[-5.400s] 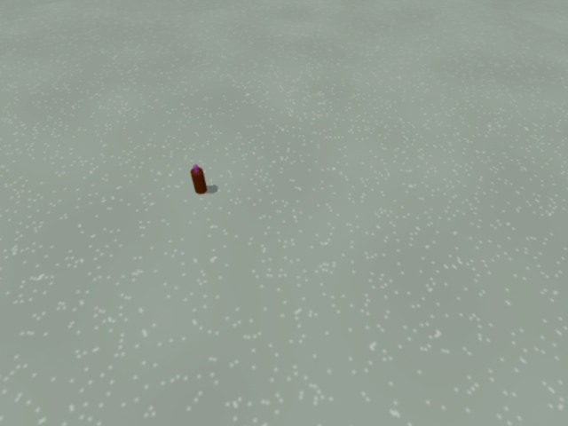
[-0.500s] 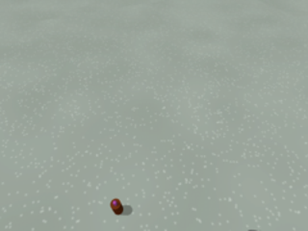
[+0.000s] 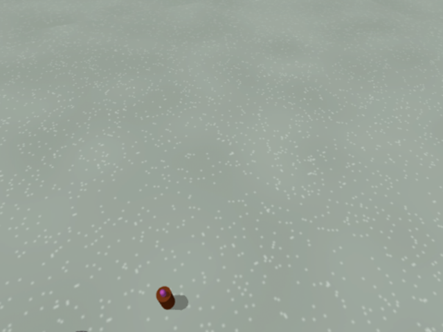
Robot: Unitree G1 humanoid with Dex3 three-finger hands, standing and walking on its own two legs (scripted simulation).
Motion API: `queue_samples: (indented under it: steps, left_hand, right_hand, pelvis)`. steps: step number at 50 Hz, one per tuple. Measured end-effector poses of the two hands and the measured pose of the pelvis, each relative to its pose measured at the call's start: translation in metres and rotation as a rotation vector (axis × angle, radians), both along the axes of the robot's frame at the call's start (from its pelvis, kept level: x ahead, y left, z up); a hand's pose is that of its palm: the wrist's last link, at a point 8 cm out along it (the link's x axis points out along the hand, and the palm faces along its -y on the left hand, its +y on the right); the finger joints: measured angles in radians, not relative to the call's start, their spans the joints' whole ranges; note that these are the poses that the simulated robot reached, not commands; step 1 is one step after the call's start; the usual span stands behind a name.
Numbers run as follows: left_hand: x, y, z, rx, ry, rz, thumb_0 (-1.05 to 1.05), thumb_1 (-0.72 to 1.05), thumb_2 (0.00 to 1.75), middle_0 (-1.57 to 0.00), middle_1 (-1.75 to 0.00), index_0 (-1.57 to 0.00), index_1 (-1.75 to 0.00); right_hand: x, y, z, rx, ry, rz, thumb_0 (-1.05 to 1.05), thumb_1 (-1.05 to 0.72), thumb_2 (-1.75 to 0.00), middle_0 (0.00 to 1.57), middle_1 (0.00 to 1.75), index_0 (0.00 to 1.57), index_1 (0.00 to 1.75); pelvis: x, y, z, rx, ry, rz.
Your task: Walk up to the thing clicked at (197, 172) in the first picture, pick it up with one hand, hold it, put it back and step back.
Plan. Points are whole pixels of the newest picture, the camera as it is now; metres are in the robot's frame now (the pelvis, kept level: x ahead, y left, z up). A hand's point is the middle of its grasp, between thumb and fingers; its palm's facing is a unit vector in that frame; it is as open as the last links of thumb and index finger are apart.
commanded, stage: walk up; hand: left
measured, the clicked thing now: (165, 297) +0.35 +0.22 -0.70
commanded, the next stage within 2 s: stand in 0.14 s
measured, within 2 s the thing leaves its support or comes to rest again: neither
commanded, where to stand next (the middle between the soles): +0.03 +0.00 m, yaw +0 degrees
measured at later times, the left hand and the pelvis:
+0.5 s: hand out of the picture +0.08 +0.24 -0.16, palm faces -0.02 -0.94 -0.34, open 7.4 cm; pelvis +0.01 -0.01 +0.00, yaw +1 degrees
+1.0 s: hand out of the picture +0.09 +0.24 -0.15, palm faces -0.01 -0.94 -0.35, open 7.4 cm; pelvis +0.02 -0.02 +0.00, yaw +1 degrees
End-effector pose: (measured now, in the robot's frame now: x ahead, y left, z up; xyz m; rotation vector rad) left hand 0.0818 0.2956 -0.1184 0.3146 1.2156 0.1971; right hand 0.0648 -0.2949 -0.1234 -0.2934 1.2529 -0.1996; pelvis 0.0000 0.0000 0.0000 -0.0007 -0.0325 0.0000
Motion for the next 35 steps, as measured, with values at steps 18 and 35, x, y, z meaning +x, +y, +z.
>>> queue_samples:
  steps: [18,35]
  left_hand:
    - [-0.005,-0.003,-0.002,-0.004,0.009,0.009,0.0,0.9,0.9,-0.21,-0.3,-0.2,-0.3]
    - [-0.006,-0.011,-0.002,-0.002,0.024,0.012,0.0,0.9,0.9,-0.21,-0.3,-0.2,-0.3]
  right_hand:
    - [0.018,0.0,0.003,-0.005,-0.032,0.025,0.01,-0.91,-0.89,0.2,0.3,0.2,0.3]
    - [0.021,-0.009,0.002,-0.006,-0.016,0.03,0.01,-0.91,-0.89,0.2,0.3,0.2,0.3]
  pelvis:
    - [0.008,-0.003,0.0,0.003,0.002,0.007]
    - [0.013,-0.011,0.001,0.002,0.006,0.013]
